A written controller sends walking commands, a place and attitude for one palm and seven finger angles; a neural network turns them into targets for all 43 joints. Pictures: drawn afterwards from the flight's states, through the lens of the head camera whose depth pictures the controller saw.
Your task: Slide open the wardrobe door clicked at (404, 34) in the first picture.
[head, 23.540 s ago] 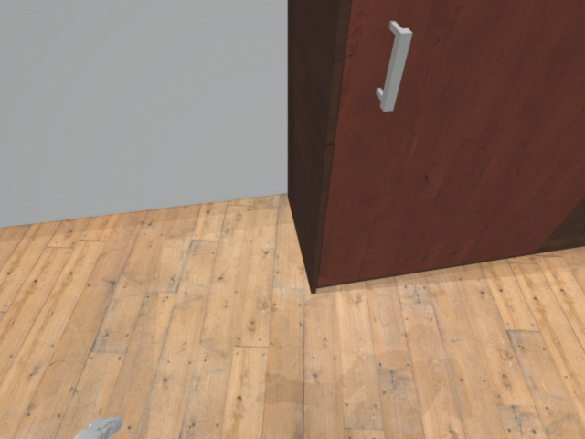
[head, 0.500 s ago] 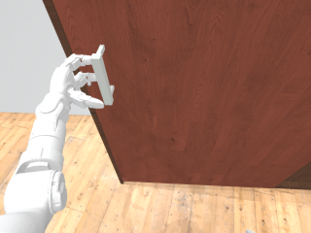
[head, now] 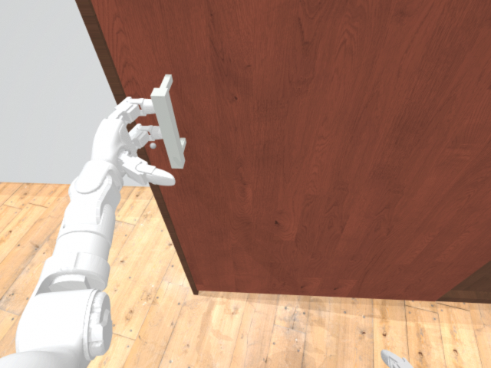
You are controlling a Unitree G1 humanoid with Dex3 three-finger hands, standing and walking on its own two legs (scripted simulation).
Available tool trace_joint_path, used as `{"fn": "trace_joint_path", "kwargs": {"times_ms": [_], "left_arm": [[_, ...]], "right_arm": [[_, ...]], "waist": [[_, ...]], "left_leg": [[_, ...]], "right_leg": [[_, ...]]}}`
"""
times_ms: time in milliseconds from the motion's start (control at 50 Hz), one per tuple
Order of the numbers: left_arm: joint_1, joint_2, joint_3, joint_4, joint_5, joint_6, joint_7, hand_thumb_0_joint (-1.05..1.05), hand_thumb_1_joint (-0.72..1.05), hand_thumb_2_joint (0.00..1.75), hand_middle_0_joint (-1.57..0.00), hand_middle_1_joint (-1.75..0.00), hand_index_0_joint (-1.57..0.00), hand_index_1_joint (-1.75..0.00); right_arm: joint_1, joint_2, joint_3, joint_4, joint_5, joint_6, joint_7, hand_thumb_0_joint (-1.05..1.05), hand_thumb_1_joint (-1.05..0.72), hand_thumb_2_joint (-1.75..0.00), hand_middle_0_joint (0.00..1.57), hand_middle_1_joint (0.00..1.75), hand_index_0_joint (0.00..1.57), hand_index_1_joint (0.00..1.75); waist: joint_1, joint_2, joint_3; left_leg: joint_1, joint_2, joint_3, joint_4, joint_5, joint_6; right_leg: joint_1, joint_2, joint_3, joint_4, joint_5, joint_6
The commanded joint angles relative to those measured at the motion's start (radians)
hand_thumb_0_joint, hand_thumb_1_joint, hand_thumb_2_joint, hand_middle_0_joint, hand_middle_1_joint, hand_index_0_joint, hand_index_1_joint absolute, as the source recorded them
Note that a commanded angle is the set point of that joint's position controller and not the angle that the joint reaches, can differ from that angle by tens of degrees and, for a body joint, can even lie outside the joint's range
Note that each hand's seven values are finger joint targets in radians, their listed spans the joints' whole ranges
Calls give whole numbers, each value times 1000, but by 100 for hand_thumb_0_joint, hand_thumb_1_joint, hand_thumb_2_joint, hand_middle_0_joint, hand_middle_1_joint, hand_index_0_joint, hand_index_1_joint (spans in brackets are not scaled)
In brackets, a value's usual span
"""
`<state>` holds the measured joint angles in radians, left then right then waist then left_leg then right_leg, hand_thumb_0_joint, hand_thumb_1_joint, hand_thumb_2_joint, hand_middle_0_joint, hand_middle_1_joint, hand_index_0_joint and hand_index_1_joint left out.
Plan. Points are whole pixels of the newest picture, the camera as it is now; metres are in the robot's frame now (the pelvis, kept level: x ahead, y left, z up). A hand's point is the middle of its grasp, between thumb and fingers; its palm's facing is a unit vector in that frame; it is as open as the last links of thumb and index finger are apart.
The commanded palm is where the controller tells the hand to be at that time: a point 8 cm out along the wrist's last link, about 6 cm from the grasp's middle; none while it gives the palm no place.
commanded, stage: slide the fingers in behind the handle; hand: left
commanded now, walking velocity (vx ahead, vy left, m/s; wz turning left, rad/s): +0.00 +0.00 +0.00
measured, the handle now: (172, 123) +0.48 +0.13 +0.15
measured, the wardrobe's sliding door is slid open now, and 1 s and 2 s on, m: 0.00 0.00 0.00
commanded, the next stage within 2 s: grip the handle and tug to test in 1.34 s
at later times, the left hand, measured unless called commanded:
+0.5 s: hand (166, 145) +0.42 +0.13 +0.16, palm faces -0.05 -1.00 +0.00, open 14.0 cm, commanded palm +0.39 +0.19 +0.16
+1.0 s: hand (177, 145) +0.41 +0.11 +0.16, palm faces -0.04 -1.00 -0.01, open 14.1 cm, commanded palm +0.38 +0.17 +0.16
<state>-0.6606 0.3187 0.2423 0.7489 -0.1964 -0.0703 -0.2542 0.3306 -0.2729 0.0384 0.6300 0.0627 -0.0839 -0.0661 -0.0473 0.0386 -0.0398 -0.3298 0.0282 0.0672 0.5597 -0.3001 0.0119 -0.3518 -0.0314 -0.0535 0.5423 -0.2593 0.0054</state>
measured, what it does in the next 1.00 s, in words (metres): stands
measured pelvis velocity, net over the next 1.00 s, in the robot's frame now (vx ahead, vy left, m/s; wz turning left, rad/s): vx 0.00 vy -0.01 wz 0.00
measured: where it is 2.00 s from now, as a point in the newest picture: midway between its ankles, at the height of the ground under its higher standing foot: outside the picture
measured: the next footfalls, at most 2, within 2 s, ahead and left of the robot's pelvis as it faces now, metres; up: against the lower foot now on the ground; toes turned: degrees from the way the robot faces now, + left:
none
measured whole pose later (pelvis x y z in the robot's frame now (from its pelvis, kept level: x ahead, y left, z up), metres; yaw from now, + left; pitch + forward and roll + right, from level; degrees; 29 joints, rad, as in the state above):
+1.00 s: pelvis +0.00 -0.01 +0.00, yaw +0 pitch +1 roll +0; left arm -0.61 0.22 0.16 0.59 -0.16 0.04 -0.11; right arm 0.26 -0.25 0.04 0.64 0.05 -0.03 -0.07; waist -0.03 0.04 -0.03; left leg -0.24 0.03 0.06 0.50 -0.27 0.00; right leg -0.27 -0.02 -0.06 0.50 -0.25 -0.01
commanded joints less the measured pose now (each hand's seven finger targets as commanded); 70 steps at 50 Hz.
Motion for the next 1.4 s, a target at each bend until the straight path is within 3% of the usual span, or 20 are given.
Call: {"fn": "trace_joint_path", "kwargs": {"times_ms": [0,80,140,160,240,340,400,500,620,740,780,860,960,1000,1040,1100,1200,1280,1340,1380], "left_arm": [[-522,207,46,-273,-12,-42,47,0,-50,30,-30,-120,-30,-120],[-518,157,5,-322,18,-27,83,0,-50,30,-30,-120,-30,-120],[-459,152,12,-313,16,-18,88,0,-50,30,-30,-120,-30,-120],[-448,111,-19,-322,12,-11,83,0,-50,30,-30,-120,-30,-120],[-404,113,1,-304,8,24,86,0,-50,30,-30,-120,-30,-120],[-421,89,-23,-390,21,32,105,0,-50,30,-30,-120,-30,-120],[-394,97,-4,-435,13,27,110,0,-50,30,-30,-120,-30,-120],[-415,60,-44,-420,15,43,114,0,-50,30,-30,-120,-30,-120],[-397,51,-42,-438,17,56,126,0,-50,30,-30,-120,-30,-120],[-371,49,-36,-396,19,55,146,0,-50,30,-30,-120,-30,-120],[-390,72,-24,-409,25,52,150,0,-50,30,-30,-120,-30,-120],[-383,24,-68,-420,26,40,144,0,-50,30,-30,-120,-30,-120],[-392,72,-33,-400,22,30,138,0,-50,30,-30,-120,-30,-120],[-423,25,-75,-408,20,28,133,0,-50,30,-30,-120,-30,-120],[-398,58,-46,-394,24,24,140,0,-50,30,-30,-120,-30,-120],[-383,27,-60,-434,17,19,139,0,-50,30,-30,-120,-30,-120],[-401,83,-20,-372,18,29,140,0,-50,30,-30,-120,-30,-120],[-438,56,-52,-400,29,26,143,0,-50,30,-30,-120,-30,-120],[-392,56,-40,-414,26,19,150,0,-50,30,-30,-120,-30,-120],[-418,31,-60,-415,19,23,148,0,-50,30,-30,-120,-30,-120]], "right_arm": [[-52,-132,-48,-119,-1,-52,-15,0,-90,-90,20,30,20,30],[-69,-117,-45,-119,-5,-53,-13,0,-90,-90,20,30,20,30],[-66,-119,-47,-119,-8,-48,-11,0,-90,-90,20,30,20,30],[-80,-114,-43,-125,-5,-47,-8,0,-90,-90,20,30,20,30],[-85,-117,-45,-126,-7,-33,-8,0,-90,-90,20,30,20,30],[-104,-107,-45,-141,-10,-21,-4,0,-90,-90,20,30,20,30],[-111,-100,-46,-143,-10,-20,-4,0,-90,-90,20,30,20,30],[-119,-100,-43,-131,-9,-14,-12,0,-90,-90,20,30,20,30],[-131,-95,-43,-133,-11,-11,-12,0,-90,-90,20,30,20,30],[-130,-99,-44,-131,-15,-3,-10,0,-90,-90,20,30,20,30],[-138,-97,-42,-133,-13,1,-11,0,-90,-90,20,30,20,30],[-147,-90,-41,-140,-11,-3,-8,0,-90,-90,20,30,20,30],[-140,-96,-40,-135,-13,-3,-15,0,-90,-90,20,30,20,30],[-144,-90,-39,-134,-11,-7,-14,0,-90,-90,20,30,20,30],[-134,-97,-43,-129,-14,-7,-15,0,-90,-90,20,30,20,30],[-141,-91,-46,-135,-13,-15,-10,0,-90,-90,20,30,20,30],[-134,-101,-43,-122,-12,-7,-17,0,-90,-90,20,30,20,30],[-134,-93,-42,-123,-12,-7,-15,0,-90,-90,20,30,20,30],[-131,-96,-48,-128,-15,-9,-12,0,-90,-90,20,30,20,30],[-130,-93,-44,-123,-14,-10,-9,0,-90,-90,20,30,20,30]], "waist": [[-4,-51,-268],[3,21,-299],[12,-44,-328],[16,-20,-322],[20,-82,-306],[23,-30,-315],[33,-40,-344],[12,-64,-289],[29,-31,-318],[23,-108,-274],[27,-88,-274],[25,-48,-276],[30,-73,-286],[17,-46,-277],[25,-75,-283],[33,-47,-309],[22,-110,-258],[18,-26,-272],[32,-61,-312],[23,-57,-303]], "left_leg": [[133,-21,-67,-77,212,23],[179,-22,-67,-79,258,17],[191,-19,-69,-74,315,16],[191,-18,-65,-77,322,13],[172,-22,-58,-76,338,17],[194,-25,-54,-73,367,17],[206,-26,-47,-70,391,17],[193,-28,-51,-82,326,21],[205,-33,-50,-85,339,18],[171,-33,-44,-94,293,24],[166,-34,-40,-99,275,24],[178,-34,-37,-98,260,24],[166,-34,-39,-110,246,25],[178,-36,-36,-106,245,25],[176,-33,-41,-108,257,25],[195,-33,-35,-104,279,23],[155,-32,-35,-115,231,28],[183,-34,-39,-113,247,23],[203,-29,-44,-105,308,22],[199,-30,-44,-108,296,19]], "right_leg": [[95,48,4,-57,227,-29],[99,42,2,-53,246,-34],[136,45,-4,-48,296,-35],[134,43,-3,-44,306,-36],[156,43,-6,-49,341,-32],[166,40,-3,-46,364,-34],[196,40,3,-47,402,-34],[170,42,-1,-65,353,-31],[191,39,0,-65,361,-36],[193,39,-1,-80,337,-27],[195,37,7,-83,325,-28],[186,37,10,-88,308,-30],[208,37,12,-94,297,-30],[187,38,13,-95,298,-30],[199,40,9,-96,299,-30],[203,40,11,-89,327,-31],[196,39,16,-106,289,-24],[178,38,12,-102,283,-31],[205,42,5,-88,330,-34],[194,43,4,-90,328,-32]]}}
